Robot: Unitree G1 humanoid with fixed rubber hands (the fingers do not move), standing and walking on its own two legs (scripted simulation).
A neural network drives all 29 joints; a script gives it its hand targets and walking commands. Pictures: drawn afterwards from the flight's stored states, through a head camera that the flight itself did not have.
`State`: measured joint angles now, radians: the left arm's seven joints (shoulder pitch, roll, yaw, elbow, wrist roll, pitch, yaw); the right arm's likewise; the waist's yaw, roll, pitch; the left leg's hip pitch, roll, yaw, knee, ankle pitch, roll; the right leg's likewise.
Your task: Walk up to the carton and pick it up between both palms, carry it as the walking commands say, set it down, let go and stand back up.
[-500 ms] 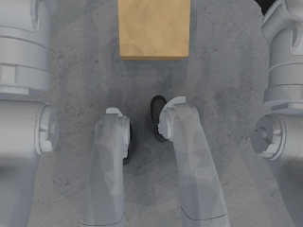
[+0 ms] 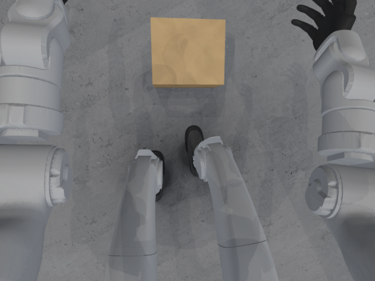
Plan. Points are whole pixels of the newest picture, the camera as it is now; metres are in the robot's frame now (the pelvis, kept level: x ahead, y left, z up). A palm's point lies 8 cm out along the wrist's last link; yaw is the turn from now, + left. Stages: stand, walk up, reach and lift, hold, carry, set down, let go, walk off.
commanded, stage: let go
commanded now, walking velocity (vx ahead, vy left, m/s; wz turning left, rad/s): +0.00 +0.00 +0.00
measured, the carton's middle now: (186, 57) +0.54 -0.08 -0.56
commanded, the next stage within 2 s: stand in 1.32 s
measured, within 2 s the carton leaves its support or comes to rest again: neither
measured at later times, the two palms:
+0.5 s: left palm out of the picture +0.35 +0.21 +0.00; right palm out of the picture +0.30 -0.27 +0.03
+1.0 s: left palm out of the picture +0.24 +0.23 +0.04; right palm out of the picture +0.28 -0.26 +0.06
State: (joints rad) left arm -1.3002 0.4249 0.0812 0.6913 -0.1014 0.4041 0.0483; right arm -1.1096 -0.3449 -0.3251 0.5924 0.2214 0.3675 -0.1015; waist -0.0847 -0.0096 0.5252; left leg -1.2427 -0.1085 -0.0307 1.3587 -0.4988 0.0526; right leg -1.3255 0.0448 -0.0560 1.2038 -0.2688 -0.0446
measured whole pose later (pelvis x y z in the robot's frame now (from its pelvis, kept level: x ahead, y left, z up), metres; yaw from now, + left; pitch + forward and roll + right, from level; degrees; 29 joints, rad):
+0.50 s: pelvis +0.03 +0.00 +0.07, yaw +1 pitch +9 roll -1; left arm -0.27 0.24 0.07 0.38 -0.05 0.31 0.06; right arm -0.14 -0.32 -0.14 0.31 0.16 0.29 0.11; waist -0.07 -0.01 0.17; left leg -0.77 -0.07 -0.03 1.08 -0.47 0.05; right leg -0.86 0.05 -0.05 0.96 -0.26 -0.04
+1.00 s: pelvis +0.10 -0.02 +0.12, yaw +3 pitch -3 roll -1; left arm 0.21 0.24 0.05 0.39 -0.04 0.13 -0.04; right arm 0.21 -0.27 -0.08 0.32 0.09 0.16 0.08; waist -0.01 0.01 0.16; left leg -0.25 -0.02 -0.02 0.74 -0.44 0.02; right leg -0.36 0.05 -0.07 0.69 -0.29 -0.05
